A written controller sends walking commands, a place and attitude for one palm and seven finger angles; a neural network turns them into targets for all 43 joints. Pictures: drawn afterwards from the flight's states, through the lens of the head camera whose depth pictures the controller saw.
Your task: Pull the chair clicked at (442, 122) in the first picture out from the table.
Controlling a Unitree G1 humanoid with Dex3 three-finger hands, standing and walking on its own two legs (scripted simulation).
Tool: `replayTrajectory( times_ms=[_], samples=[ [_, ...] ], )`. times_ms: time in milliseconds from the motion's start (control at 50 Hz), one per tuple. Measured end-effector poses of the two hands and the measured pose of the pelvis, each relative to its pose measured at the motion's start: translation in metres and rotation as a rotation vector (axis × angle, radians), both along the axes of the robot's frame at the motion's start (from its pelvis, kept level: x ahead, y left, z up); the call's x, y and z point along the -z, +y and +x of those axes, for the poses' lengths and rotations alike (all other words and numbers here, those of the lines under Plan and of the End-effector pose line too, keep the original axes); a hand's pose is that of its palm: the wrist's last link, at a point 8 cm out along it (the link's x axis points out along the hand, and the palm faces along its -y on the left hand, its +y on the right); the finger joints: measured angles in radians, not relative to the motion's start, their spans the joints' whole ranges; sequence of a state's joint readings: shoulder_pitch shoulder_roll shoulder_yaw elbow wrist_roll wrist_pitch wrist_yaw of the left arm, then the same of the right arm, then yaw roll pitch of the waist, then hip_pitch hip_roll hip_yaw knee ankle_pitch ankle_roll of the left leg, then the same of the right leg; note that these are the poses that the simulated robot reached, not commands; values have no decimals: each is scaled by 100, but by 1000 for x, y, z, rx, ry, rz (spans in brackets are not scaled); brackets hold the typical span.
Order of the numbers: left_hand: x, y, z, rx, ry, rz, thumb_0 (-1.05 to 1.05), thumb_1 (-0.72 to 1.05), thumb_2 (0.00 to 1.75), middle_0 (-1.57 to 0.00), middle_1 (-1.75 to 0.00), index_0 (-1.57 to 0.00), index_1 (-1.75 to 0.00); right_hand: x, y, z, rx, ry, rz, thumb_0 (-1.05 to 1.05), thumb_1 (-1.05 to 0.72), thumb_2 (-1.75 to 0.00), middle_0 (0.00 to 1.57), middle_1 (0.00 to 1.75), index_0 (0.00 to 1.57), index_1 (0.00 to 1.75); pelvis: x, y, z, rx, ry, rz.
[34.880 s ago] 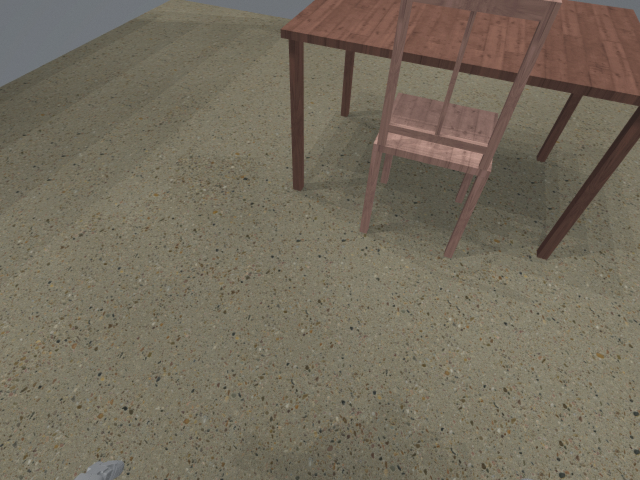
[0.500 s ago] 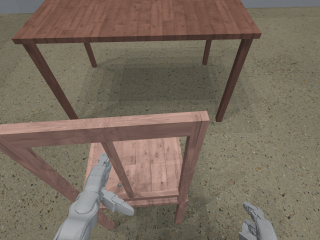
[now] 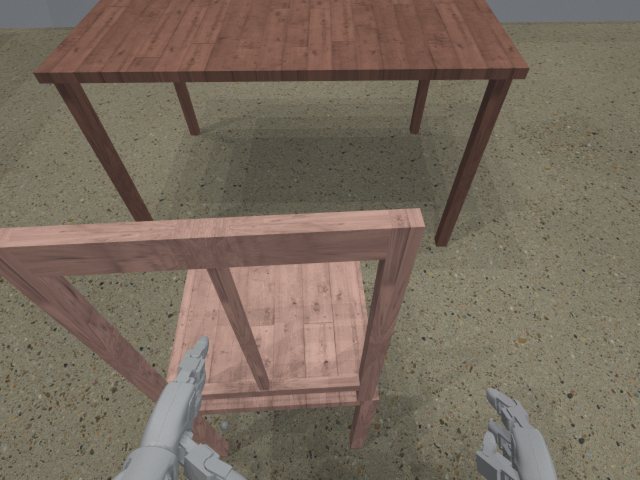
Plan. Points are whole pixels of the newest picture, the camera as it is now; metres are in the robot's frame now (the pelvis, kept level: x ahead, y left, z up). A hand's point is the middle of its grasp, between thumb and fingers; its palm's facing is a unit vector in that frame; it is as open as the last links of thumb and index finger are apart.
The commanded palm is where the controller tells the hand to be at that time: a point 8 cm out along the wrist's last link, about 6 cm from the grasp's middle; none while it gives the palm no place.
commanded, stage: draw the fingers out of the gap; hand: left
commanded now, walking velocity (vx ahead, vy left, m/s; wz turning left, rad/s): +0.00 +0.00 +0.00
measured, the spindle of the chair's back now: (246, 340) +0.30 +0.11 +0.00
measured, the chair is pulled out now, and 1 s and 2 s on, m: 0.57 0.57 0.57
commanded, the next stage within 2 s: draw the hand back to the body in 0.26 s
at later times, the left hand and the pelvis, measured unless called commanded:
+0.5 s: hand (202, 458) +0.16 +0.13 +0.01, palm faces +0.01 -1.00 -0.03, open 17.5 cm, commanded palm +0.13 +0.19 +0.03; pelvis +0.00 +0.00 -0.02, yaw +0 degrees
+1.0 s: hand (129, 419) +0.18 +0.18 +0.09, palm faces +0.09 -0.95 -0.30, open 16.8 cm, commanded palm +0.14 +0.24 +0.12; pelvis +0.01 +0.00 +0.01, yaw -1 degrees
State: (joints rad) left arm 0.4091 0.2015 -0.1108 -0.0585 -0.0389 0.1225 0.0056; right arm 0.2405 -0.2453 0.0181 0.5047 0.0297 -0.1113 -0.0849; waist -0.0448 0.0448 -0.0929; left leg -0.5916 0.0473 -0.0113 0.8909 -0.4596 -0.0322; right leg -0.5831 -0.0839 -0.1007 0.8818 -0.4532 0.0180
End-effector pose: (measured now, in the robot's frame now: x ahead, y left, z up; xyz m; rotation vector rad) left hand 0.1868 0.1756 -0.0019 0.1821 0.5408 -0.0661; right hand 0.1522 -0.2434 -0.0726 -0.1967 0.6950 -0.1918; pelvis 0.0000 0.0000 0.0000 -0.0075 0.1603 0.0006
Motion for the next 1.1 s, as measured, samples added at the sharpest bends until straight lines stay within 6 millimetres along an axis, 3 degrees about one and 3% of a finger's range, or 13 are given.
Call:
replayTrajectory(
  times_ms=[420, 540, 640, 740, 900, 980, 1100],
  samples=[
    [-3, 4, -53, -46, 31, -44, -1, -54, 20, -1, 0, -1, 0, -2, 5, 12, 21, -63, -3, 1, -90, -90, 20, 30, 20, 30, 9, 2, 0, -4, 20, -8],
    [-33, 17, -41, -122, -283, -146, -1, -54, 20, -1, 0, -1, 0, 8, 8, 14, -2, -67, -3, 1, -90, -90, 20, 30, 20, 30, 19, 1, -4, -7, 39, -17],
    [-53, 22, -30, -49, -499, -136, -1, -54, 20, 0, 0, 0, 0, 24, 12, 14, -20, -46, 37, 1, -90, -90, 20, 30, 20, 30, 29, 1, -10, -2, 54, -21],
    [-58, 27, -30, -8, -424, -118, -1, -54, 20, 0, 0, 0, 0, 26, 18, 14, 12, -36, 80, 1, -90, -90, 20, 30, 20, 30, 25, 1, -9, 5, 35, -16],
    [-96, 48, -31, -68, -476, -68, -1, -51, 22, -1, -1, -1, -1, 11, 17, 16, 19, -58, 76, 1, -90, -90, 20, 30, 20, 30, 9, 0, 0, -2, 1, -16],
    [-109, 57, -32, -102, -404, 118, -1, -43, 25, -5, -4, -2, -2, -1, 14, 20, 17, -39, 47, 1, -90, -90, 20, 30, 20, 30, -3, 0, 6, 7, -45, -13],
    [-122, 64, -36, -163, -330, 235, -1, -26, 34, -9, -8, -9, -8, -18, 14, 30, 15, -32, 29, 1, -90, -90, 20, 30, 20, 30, -21, 0, 14, 12, -112, -9]
  ],
)
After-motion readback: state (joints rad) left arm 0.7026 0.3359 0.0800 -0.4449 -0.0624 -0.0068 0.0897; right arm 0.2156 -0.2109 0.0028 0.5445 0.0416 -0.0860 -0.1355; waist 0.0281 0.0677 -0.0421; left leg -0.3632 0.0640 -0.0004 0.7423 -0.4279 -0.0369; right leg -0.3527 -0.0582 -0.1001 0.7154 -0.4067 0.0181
